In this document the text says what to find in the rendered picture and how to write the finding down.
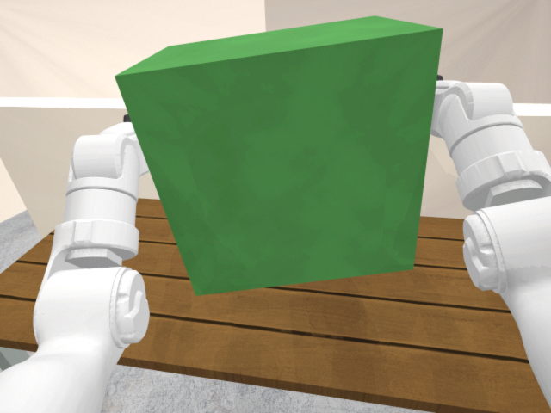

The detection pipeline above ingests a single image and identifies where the table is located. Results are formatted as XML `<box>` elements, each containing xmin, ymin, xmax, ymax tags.
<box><xmin>0</xmin><ymin>198</ymin><xmax>551</xmax><ymax>413</ymax></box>

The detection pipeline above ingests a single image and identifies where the robot right forearm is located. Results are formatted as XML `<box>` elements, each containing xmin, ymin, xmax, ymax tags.
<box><xmin>430</xmin><ymin>80</ymin><xmax>551</xmax><ymax>212</ymax></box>

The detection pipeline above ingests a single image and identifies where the carton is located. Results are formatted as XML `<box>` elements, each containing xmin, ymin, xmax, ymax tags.
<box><xmin>115</xmin><ymin>15</ymin><xmax>443</xmax><ymax>296</ymax></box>

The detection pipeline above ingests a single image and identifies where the right robot upper arm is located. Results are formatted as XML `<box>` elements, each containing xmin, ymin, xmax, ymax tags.
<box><xmin>463</xmin><ymin>196</ymin><xmax>551</xmax><ymax>409</ymax></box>

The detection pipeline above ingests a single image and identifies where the robot left forearm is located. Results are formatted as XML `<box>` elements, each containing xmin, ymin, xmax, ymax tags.
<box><xmin>33</xmin><ymin>122</ymin><xmax>150</xmax><ymax>345</ymax></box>

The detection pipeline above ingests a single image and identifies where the left robot upper arm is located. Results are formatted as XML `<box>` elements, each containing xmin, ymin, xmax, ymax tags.
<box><xmin>0</xmin><ymin>267</ymin><xmax>150</xmax><ymax>413</ymax></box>

